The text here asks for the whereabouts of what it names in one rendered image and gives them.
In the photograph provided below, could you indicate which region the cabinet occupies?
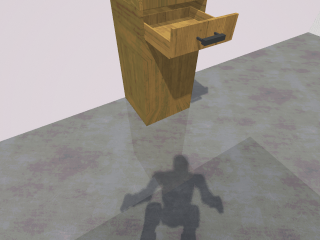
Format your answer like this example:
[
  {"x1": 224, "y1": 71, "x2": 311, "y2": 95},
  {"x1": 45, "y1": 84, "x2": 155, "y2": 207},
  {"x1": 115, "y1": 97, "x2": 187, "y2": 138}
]
[{"x1": 110, "y1": 0, "x2": 207, "y2": 126}]

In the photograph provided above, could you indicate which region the handle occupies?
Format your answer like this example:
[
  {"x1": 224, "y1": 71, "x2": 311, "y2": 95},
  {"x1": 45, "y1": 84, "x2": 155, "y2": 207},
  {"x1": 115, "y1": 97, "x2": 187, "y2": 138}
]
[{"x1": 196, "y1": 32, "x2": 226, "y2": 46}]

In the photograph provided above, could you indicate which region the drawer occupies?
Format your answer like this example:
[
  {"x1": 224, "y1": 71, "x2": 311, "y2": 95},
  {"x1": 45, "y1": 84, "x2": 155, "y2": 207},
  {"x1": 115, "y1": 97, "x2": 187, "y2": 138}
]
[{"x1": 143, "y1": 6, "x2": 239, "y2": 59}]

